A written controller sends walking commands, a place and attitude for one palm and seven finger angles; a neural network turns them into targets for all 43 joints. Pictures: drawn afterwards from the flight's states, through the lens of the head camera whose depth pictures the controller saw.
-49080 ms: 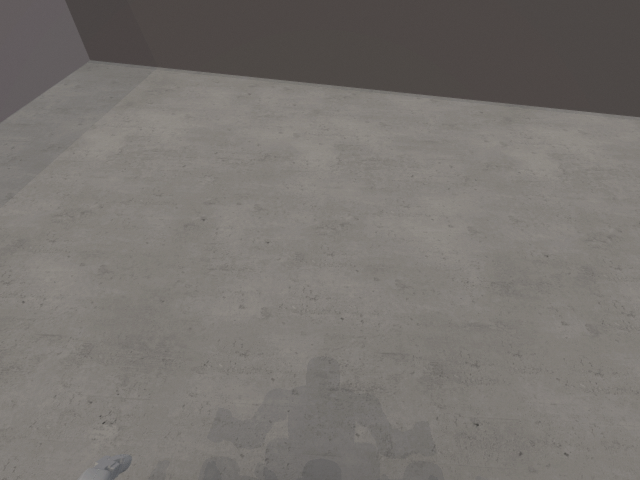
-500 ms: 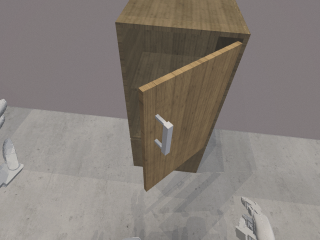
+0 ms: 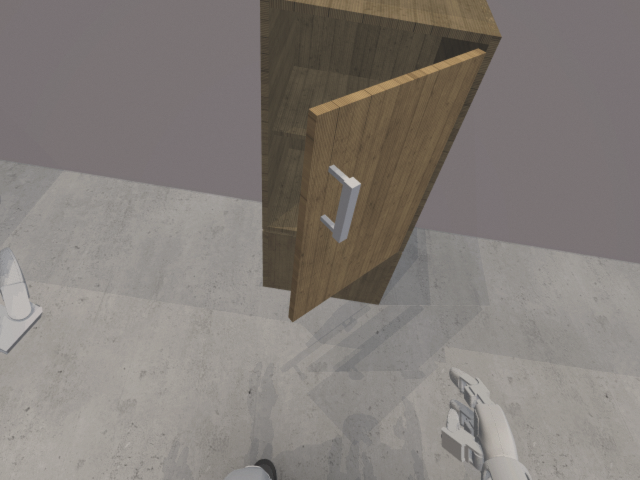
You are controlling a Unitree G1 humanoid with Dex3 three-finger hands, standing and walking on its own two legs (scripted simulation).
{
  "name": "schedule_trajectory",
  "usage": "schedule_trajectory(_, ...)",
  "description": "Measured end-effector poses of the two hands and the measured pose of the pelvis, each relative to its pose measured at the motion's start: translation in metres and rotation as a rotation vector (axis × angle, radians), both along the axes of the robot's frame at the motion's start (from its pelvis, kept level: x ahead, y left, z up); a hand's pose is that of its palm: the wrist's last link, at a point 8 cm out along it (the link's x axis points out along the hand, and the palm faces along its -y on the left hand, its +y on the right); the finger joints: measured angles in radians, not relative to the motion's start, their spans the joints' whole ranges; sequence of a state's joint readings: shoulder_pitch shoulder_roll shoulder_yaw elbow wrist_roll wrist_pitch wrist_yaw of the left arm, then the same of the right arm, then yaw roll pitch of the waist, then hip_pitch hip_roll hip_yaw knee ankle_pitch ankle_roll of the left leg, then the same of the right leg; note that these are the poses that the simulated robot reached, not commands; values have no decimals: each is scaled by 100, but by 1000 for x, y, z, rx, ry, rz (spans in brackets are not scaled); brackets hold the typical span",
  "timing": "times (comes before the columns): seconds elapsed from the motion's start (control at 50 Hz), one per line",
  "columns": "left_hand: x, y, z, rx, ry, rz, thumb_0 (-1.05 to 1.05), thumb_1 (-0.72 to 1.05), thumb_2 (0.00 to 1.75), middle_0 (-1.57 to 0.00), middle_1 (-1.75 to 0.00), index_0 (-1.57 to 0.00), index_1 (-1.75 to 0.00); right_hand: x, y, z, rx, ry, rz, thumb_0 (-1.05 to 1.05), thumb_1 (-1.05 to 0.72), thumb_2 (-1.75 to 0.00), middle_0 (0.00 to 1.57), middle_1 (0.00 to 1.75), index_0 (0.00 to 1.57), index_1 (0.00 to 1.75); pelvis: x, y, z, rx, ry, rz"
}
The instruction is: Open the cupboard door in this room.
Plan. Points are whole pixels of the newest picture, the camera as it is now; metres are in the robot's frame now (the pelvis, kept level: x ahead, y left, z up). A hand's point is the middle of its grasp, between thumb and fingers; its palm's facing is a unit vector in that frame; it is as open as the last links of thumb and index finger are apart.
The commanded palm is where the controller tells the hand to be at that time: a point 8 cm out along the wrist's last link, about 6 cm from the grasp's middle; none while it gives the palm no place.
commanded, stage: stop stepping back and stand still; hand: left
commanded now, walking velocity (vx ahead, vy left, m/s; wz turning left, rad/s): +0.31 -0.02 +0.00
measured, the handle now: (337, 204) +0.53 +0.02 +0.01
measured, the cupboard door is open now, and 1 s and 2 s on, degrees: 46 46 46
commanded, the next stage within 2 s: let the arm hang, fingers relaxed in 0.82 s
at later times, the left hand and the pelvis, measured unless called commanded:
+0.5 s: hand (24, 418) +0.13 +0.25 +0.15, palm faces +0.44 -0.82 -0.38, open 7.4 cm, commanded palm +0.05 +0.28 +0.18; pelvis -0.10 -0.01 -0.01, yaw -2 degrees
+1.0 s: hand (82, 470) +0.11 +0.23 +0.06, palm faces +0.25 -0.86 -0.44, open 7.4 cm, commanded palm none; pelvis -0.11 -0.01 -0.01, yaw +1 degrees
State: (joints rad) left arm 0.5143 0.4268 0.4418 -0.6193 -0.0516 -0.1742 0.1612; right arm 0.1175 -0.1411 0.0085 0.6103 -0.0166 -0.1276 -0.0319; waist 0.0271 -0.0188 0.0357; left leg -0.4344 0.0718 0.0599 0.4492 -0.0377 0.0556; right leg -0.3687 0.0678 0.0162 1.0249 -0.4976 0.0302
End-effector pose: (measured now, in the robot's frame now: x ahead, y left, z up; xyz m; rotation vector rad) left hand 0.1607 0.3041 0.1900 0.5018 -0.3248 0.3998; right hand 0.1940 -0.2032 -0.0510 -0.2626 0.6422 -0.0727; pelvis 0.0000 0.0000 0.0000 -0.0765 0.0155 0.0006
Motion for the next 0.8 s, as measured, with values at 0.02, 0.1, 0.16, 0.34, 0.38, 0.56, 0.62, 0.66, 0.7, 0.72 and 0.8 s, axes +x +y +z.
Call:
schedule_trajectory(0.02,-5,-5,2,-3,-7,-18,2,89,90,-21,-30,-21,-30,-9,-2,1,2,-3,-5,1,-90,-90,20,30,20,30,-7,-1,0,-2,5,-3)
schedule_trajectory(0.1,-28,-19,6,22,11,-47,2,89,90,-21,-30,-21,-30,-48,-13,-1,15,-1,-26,1,-90,-90,20,30,20,30,-35,-12,1,16,31,13)
schedule_trajectory(0.16,-53,-30,3,92,55,-51,2,89,90,-21,-30,-21,-30,-78,-28,-15,23,14,-32,1,-90,-90,21,30,20,30,-62,-22,-10,70,44,-12)
schedule_trajectory(0.34,-95,-14,2,43,5,51,1,89,90,-21,-30,-21,-30,-176,-73,-38,-45,188,-180,1,-90,-90,20,30,20,30,-71,-19,-4,78,-7,-39)
schedule_trajectory(0.38,-88,-6,-9,-5,-20,80,1,89,90,-21,-30,-21,-30,-184,-79,-44,-77,186,-197,1,-90,-90,20,30,20,30,-73,-14,-10,71,-17,-16)
schedule_trajectory(0.56,-80,-42,-10,28,37,-79,2,89,90,-21,-30,-21,-30,-195,-60,-32,9,57,-213,1,-91,-90,20,30,20,29,-108,-20,-9,103,-66,-43)
schedule_trajectory(0.62,-98,-56,9,136,24,-113,2,89,90,-21,-30,-21,-30,-195,-55,-35,51,41,-190,1,-90,-90,20,30,20,30,-112,-28,-9,98,-61,-49)
schedule_trajectory(0.66,-111,-58,16,190,26,-93,2,89,90,-21,-30,-21,-30,-193,-55,-42,70,55,-174,1,-90,-90,20,30,20,30,-115,-32,-11,87,-59,-44)
schedule_trajectory(0.7,-121,-54,18,188,33,-50,2,89,90,-21,-30,-21,-30,-192,-57,-47,71,94,-152,1,-90,-90,20,30,20,30,-115,-33,-9,90,-54,-48)
schedule_trajectory(0.72,-124,-50,18,174,38,-22,2,89,90,-21,-30,-21,-30,-192,-59,-48,70,112,-144,1,-90,-90,20,30,20,30,-115,-33,-6,94,-51,-52)
schedule_trajectory(0.8,-124,-31,2,71,95,94,1,89,90,-21,-30,-21,-30,-189,-68,-44,61,137,-144,1,-90,-90,20,30,20,30,-111,-32,5,110,-38,-50)
